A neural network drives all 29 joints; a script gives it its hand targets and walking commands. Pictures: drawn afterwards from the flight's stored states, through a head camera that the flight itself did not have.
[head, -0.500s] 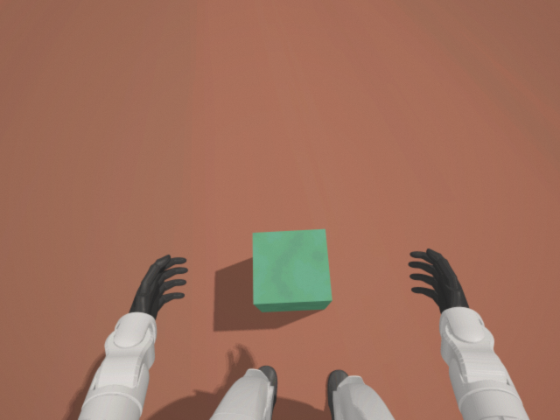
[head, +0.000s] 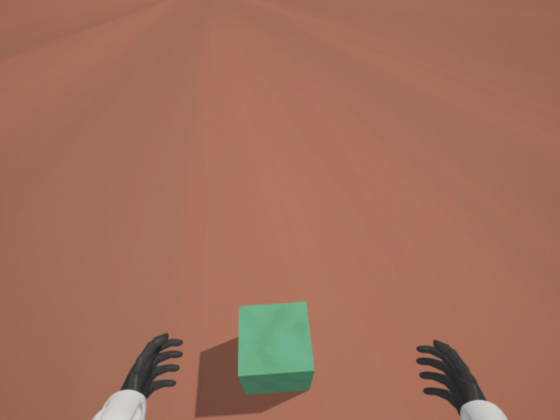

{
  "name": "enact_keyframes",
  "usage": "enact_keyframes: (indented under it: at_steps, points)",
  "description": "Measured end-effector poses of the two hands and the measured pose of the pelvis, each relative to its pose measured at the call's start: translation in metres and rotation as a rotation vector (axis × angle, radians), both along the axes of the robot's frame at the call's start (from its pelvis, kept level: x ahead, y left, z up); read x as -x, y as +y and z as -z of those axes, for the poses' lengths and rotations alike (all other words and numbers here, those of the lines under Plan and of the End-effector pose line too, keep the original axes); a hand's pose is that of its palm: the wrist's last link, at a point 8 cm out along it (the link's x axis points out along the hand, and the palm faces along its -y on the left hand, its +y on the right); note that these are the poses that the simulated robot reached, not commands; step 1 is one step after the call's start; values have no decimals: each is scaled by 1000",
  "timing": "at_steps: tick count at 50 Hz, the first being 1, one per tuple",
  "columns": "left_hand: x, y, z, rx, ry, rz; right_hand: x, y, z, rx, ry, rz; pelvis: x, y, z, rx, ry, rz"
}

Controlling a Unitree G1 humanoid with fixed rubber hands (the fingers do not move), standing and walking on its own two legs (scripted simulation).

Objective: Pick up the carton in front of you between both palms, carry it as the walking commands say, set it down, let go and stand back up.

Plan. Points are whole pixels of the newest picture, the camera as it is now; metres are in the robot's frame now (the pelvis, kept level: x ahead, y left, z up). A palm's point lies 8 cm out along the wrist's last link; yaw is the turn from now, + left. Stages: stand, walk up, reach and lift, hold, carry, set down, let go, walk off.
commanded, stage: let go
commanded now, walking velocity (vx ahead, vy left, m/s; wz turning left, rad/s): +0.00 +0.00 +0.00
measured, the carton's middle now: (275, 349) +0.40 +0.05 -0.65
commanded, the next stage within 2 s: stand in 0.20 s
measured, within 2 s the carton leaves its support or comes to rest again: neither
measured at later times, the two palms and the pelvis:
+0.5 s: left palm (90, 411) +0.14 +0.30 -0.09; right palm (496, 418) +0.14 -0.28 -0.08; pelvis +0.01 +0.02 +0.00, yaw +0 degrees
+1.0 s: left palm out of the picture +0.13 +0.31 -0.10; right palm out of the picture +0.12 -0.28 -0.09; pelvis +0.01 +0.02 +0.00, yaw +0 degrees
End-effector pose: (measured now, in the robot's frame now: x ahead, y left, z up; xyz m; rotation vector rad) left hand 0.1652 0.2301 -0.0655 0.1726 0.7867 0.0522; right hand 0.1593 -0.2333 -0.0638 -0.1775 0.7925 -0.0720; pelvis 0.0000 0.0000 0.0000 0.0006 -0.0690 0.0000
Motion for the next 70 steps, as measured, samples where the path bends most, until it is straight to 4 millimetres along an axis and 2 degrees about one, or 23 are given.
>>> enact_keyframes:
  at_steps: [6, 11, 18, 24, 42, 70]
  points:
    - [3, 3, 0, -5, 11, -3, 0, 6, 1, -5, 4, 1, 1, 3, 0, 0, -26, 2]
    - [4, 14, -1, -51, 20, -28, 4, 7, 7, 20, 5, 7, 1, 8, 3, 1, -14, -4]
    - [14, 54, 14, -156, 52, -60, 17, -24, 18, 159, 84, 37, -3, 12, 6, 3, 53, 6]
    - [24, 71, 23, -186, 111, -61, 20, -41, 17, 211, 117, 59, -9, 15, 5, 5, 65, 7]
    - [27, 77, 30, -195, 172, -63, 29, -40, 24, 208, 178, 70, -14, 19, 1, 3, 53, 9]
    - [70, 88, 34, -212, 274, -87, 64, -55, 28, 223, 271, 84, 3, 17, -5, 2, 29, 6]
